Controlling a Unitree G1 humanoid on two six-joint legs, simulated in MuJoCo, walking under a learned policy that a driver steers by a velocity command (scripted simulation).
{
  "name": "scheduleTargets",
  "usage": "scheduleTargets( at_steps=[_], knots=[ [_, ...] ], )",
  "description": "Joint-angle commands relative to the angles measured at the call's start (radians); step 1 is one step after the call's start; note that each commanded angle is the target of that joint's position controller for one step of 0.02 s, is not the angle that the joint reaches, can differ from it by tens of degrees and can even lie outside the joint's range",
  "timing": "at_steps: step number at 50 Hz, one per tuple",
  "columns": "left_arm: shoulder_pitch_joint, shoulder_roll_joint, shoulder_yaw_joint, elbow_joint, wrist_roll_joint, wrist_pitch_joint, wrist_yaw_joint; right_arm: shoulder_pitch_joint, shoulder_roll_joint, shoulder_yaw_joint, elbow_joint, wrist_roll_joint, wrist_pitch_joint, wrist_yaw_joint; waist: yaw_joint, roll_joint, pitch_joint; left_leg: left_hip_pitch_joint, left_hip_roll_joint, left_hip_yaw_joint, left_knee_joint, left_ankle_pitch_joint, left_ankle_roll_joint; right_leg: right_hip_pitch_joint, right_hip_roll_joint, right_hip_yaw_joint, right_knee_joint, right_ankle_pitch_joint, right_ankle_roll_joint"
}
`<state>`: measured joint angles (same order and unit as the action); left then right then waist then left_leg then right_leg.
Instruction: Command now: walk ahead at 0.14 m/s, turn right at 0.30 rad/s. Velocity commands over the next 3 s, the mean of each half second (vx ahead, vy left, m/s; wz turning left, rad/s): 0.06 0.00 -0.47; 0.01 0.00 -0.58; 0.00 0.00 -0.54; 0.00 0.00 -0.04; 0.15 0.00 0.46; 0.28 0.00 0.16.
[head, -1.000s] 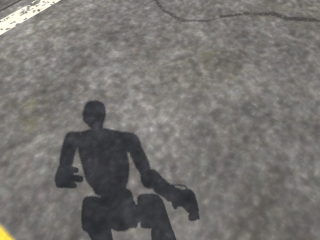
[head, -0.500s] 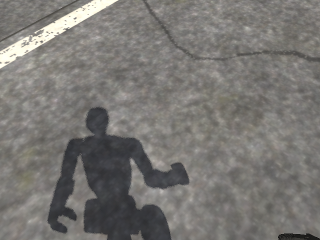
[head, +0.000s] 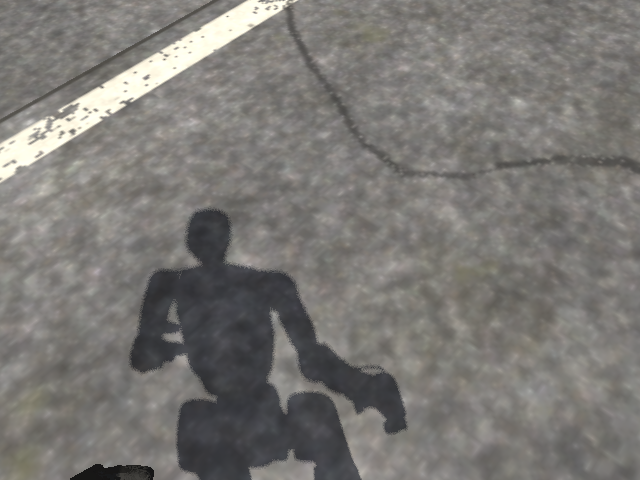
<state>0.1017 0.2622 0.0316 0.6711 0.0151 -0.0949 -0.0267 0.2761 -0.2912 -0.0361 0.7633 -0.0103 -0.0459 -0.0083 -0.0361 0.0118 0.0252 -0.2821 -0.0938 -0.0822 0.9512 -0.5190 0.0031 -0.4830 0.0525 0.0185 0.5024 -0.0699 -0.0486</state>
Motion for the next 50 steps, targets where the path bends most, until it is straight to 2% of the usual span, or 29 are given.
scheduleTargets(
  at_steps=[1,2,4,6,9,14,16,17,18,19,20,21,22,23,25,28,31,34,37,38,39,40,41,42,43,44,45,47,50],
  knots=[
    [0.127,0.155,0.050,-0.060,-0.024,0.036,0.014,0.028,-0.142,-0.030,-0.084,0.014,0.013,-0.001,0.072,-0.073,-0.256,-0.378,0.073,-0.027,0.362,-0.048,-0.053,0.526,-0.347,0.470,-0.102,0.345,-0.265],
    [0.089,0.160,0.049,-0.071,-0.022,0.050,0.018,-0.009,-0.137,-0.033,-0.095,0.009,0.033,-0.009,0.058,-0.033,-0.176,-0.369,0.090,-0.021,0.311,-0.007,-0.055,0.382,-0.320,0.437,-0.147,0.217,-0.239],
    [0.037,0.171,0.056,-0.085,-0.011,0.071,0.022,-0.006,-0.102,-0.031,-0.106,0.003,0.056,-0.022,0.010,-0.080,-0.105,-0.263,0.097,0.006,0.136,0.052,-0.053,0.182,-0.226,0.367,-0.209,0.053,-0.190],
    [0.032,0.180,0.065,-0.092,-0.003,0.083,0.029,0.015,-0.072,-0.025,-0.096,-0.001,0.054,-0.031,0.005,-0.138,-0.126,-0.190,0.072,0.032,0.026,0.084,-0.064,0.133,-0.184,0.328,-0.216,0.066,-0.189],
    [0.042,0.187,0.075,-0.096,-0.016,0.095,0.044,-0.010,-0.069,-0.025,-0.096,-0.001,0.051,-0.032,0.019,-0.141,-0.176,-0.140,0.067,0.013,-0.089,0.164,-0.070,0.138,-0.175,0.349,-0.205,-0.030,-0.181],
    [0.063,0.192,0.083,-0.099,-0.022,0.120,0.053,-0.062,-0.080,-0.034,-0.117,0.010,0.033,-0.020,0.042,-0.172,-0.158,-0.092,0.050,0.000,-0.280,0.193,-0.049,0.167,-0.171,0.449,-0.190,-0.185,-0.150],
    [0.055,0.186,0.082,-0.101,-0.033,0.132,0.058,-0.021,-0.081,-0.042,-0.103,0.014,0.021,-0.012,0.010,-0.173,-0.146,0.019,0.049,0.023,-0.475,0.287,-0.019,0.140,-0.137,0.453,-0.150,-0.203,-0.112],
    [0.079,0.163,0.076,-0.098,-0.037,0.135,0.060,0.006,-0.120,-0.056,-0.100,0.006,0.019,-0.014,0.007,-0.135,-0.147,0.116,0.131,-0.025,-0.554,0.310,0.015,0.075,-0.094,0.420,-0.092,-0.279,-0.067],
    [0.098,0.112,0.064,-0.110,-0.033,0.133,0.057,0.006,-0.206,-0.075,-0.113,-0.023,0.025,-0.020,0.028,0.074,-0.134,0.195,0.357,-0.239,-0.623,0.304,0.114,-0.086,0.013,0.271,0.124,-0.437,-0.003],
    [0.073,0.142,0.077,-0.141,-0.033,0.115,0.053,-0.021,-0.231,-0.086,-0.113,-0.056,0.029,-0.015,0.032,0.300,-0.094,0.103,0.502,-0.453,-0.694,0.426,0.247,-0.188,0.093,0.119,0.363,-0.532,0.039],
    [0.104,0.209,0.099,-0.113,-0.021,0.110,0.051,-0.084,-0.174,-0.070,-0.145,-0.051,0.023,-0.020,0.050,0.200,-0.090,0.079,0.494,-0.400,-0.678,0.466,0.257,-0.171,0.032,0.151,0.541,-0.479,0.068],
    [0.139,0.217,0.108,-0.080,-0.028,0.119,0.051,-0.138,-0.127,-0.058,-0.157,-0.033,0.021,-0.025,0.071,0.134,-0.079,0.065,0.426,-0.286,-0.654,0.486,0.207,-0.161,0.028,0.137,0.610,-0.419,0.083],
    [0.169,0.193,0.105,-0.053,-0.027,0.134,0.058,-0.169,-0.106,-0.051,-0.167,-0.015,0.021,-0.029,0.079,0.104,-0.076,0.080,0.370,-0.202,-0.636,0.493,0.171,-0.165,0.022,0.119,0.674,-0.371,0.103],
    [0.179,0.172,0.100,-0.049,-0.025,0.146,0.060,-0.174,-0.095,-0.046,-0.167,-0.003,0.023,-0.031,0.071,0.106,-0.060,0.084,0.358,-0.155,-0.629,0.544,0.170,-0.183,0.015,0.111,0.739,-0.340,0.120],
    [0.143,0.138,0.087,-0.070,-0.035,0.152,0.056,-0.153,-0.094,-0.044,-0.162,-0.008,0.032,-0.036,0.052,0.121,-0.045,0.093,0.323,-0.062,-0.634,0.590,0.178,-0.183,-0.004,0.057,0.726,-0.295,0.143],
    [0.048,0.109,0.071,-0.121,-0.039,0.147,0.047,-0.082,-0.122,-0.058,-0.142,-0.010,0.049,-0.044,-0.008,0.156,-0.063,0.215,0.351,-0.038,-0.623,0.623,0.205,-0.201,-0.047,0.026,0.561,-0.286,0.166],
    [0.027,0.092,0.058,-0.145,-0.034,0.144,0.028,-0.086,-0.166,-0.077,-0.138,-0.002,0.056,-0.039,-0.019,0.178,-0.092,0.205,0.384,0.001,-0.610,0.659,0.214,-0.077,-0.077,-0.020,0.400,-0.327,0.150],
    [0.041,0.115,0.067,-0.150,-0.036,0.149,0.015,-0.094,-0.186,-0.088,-0.130,0.013,0.055,-0.026,-0.013,0.193,-0.101,0.186,0.408,0.023,-0.589,0.685,0.210,0.030,-0.065,-0.068,0.264,-0.320,0.117],
    [0.113,0.115,0.078,-0.129,-0.036,0.153,0.006,-0.123,-0.182,-0.091,-0.117,0.043,0.050,-0.022,0.042,0.174,-0.107,0.147,0.396,0.072,-0.491,0.651,0.146,0.189,-0.036,-0.103,-0.014,-0.146,0.044],
    [0.151,0.141,0.091,-0.115,-0.033,0.153,0.014,-0.073,-0.148,-0.083,-0.094,0.040,0.045,-0.019,0.050,0.111,-0.119,0.068,0.359,0.127,-0.402,0.561,0.081,0.320,-0.027,-0.067,-0.111,-0.026,0.010],
    [0.189,0.242,0.119,-0.123,-0.034,0.149,0.029,-0.057,-0.091,-0.067,-0.107,0.000,0.042,-0.014,0.040,-0.128,-0.139,-0.166,0.262,0.229,-0.141,0.248,-0.021,0.513,-0.220,0.207,-0.137,0.291,-0.063],
    [0.182,0.328,0.129,-0.143,-0.004,0.136,0.029,-0.136,-0.065,-0.052,-0.174,-0.025,0.038,-0.019,0.056,-0.347,-0.136,-0.424,0.122,0.179,0.079,-0.156,-0.083,0.522,-0.444,0.506,-0.124,0.495,-0.277],
    [0.200,0.264,0.114,-0.141,0.013,0.114,0.022,-0.200,-0.120,-0.069,-0.173,-0.013,0.037,-0.025,0.120,-0.212,-0.180,-0.426,0.131,0.045,0.226,-0.155,-0.080,0.486,-0.431,0.475,-0.148,0.411,-0.320],
    [0.153,0.238,0.100,-0.131,0.010,0.100,0.024,-0.200,-0.132,-0.075,-0.167,0.007,0.041,-0.026,0.084,-0.175,-0.140,-0.428,0.143,0.021,0.255,-0.071,-0.066,0.442,-0.371,0.385,-0.150,0.332,-0.266],
    [0.092,0.217,0.096,-0.134,-0.009,0.097,0.030,-0.175,-0.129,-0.080,-0.143,0.005,0.046,-0.034,0.054,-0.125,-0.117,-0.426,0.151,0.012,0.227,0.016,-0.064,0.411,-0.308,0.327,-0.149,0.245,-0.208],
    [0.049,0.193,0.085,-0.139,-0.029,0.100,0.035,-0.163,-0.138,-0.084,-0.137,-0.003,0.051,-0.041,0.038,-0.130,-0.102,-0.419,0.152,0.008,0.204,0.075,-0.070,0.386,-0.283,0.305,-0.150,0.237,-0.181],
    [0.033,0.186,0.079,-0.141,-0.029,0.105,0.041,-0.146,-0.133,-0.085,-0.131,-0.007,0.051,-0.040,0.024,-0.144,-0.108,-0.373,0.136,0.018,0.219,0.120,-0.079,0.344,-0.258,0.284,-0.150,0.265,-0.177],
    [0.034,0.183,0.076,-0.139,-0.019,0.110,0.049,-0.121,-0.114,-0.081,-0.123,0.000,0.047,-0.034,0.017,-0.143,-0.130,-0.337,0.114,0.024,0.193,0.172,-0.089,0.332,-0.236,0.275,-0.151,0.251,-0.181],
    [0.058,0.195,0.080,-0.128,-0.022,0.114,0.058,-0.157,-0.089,-0.070,-0.134,0.004,0.043,-0.031,0.038,-0.143,-0.120,-0.328,0.099,0.014,0.027,0.195,-0.096,0.352,-0.223,0.311,-0.144,0.170,-0.180]
  ],
)
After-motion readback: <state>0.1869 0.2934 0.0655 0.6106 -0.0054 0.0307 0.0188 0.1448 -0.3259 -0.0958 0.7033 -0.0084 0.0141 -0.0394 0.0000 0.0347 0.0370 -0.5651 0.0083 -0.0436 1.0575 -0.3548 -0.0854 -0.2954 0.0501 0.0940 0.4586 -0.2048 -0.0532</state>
